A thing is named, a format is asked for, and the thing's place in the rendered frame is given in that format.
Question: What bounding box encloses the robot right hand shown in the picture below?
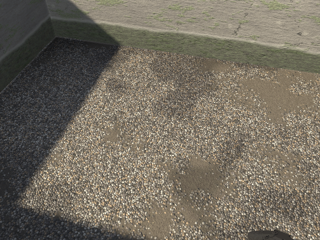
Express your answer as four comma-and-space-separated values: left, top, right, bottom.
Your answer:
247, 229, 295, 240

